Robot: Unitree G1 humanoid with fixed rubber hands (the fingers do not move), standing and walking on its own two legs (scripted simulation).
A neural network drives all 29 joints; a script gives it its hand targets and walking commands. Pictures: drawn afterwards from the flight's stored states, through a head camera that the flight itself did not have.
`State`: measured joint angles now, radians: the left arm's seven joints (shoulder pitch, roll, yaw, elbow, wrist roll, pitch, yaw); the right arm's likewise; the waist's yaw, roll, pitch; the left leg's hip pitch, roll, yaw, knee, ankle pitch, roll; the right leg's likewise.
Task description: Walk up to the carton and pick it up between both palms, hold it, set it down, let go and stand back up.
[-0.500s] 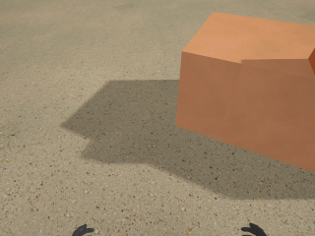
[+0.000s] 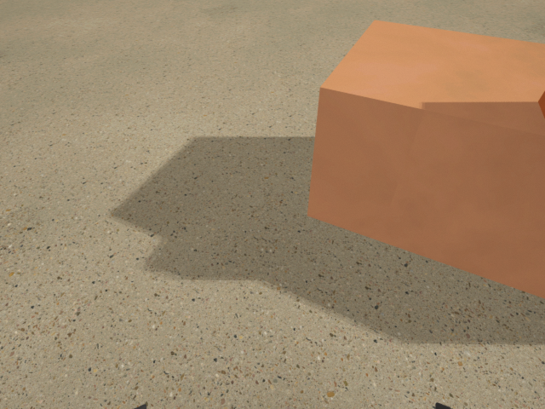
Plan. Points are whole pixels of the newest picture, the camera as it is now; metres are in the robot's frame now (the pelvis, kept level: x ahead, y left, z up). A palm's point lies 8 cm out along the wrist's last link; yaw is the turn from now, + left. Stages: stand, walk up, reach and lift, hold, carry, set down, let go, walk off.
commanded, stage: stand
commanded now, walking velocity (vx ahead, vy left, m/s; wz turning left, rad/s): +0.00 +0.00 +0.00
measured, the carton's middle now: out of the picture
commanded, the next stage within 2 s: walk up in 1.48 s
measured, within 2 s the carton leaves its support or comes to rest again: neither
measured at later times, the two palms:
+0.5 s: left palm out of the picture +0.08 +0.25 -0.10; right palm out of the picture +0.09 -0.24 -0.10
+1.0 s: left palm out of the picture +0.08 +0.25 -0.10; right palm out of the picture +0.09 -0.25 -0.10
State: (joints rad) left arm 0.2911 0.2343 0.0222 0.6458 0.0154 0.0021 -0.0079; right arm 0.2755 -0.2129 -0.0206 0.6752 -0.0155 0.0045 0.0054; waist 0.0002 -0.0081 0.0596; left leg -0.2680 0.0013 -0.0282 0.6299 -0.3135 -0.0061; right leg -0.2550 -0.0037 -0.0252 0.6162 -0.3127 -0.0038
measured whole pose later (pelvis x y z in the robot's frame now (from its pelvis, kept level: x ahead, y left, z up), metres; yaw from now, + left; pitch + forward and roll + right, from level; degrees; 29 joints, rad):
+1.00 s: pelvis +0.00 +0.00 +0.00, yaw +1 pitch -3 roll +0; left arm 0.31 0.25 0.01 0.70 0.01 0.01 0.00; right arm 0.30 -0.23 -0.01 0.72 -0.01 0.01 0.00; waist 0.00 -0.01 0.04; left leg -0.26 -0.01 -0.05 0.59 -0.29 -0.01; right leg -0.24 -0.01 -0.05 0.59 -0.30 -0.01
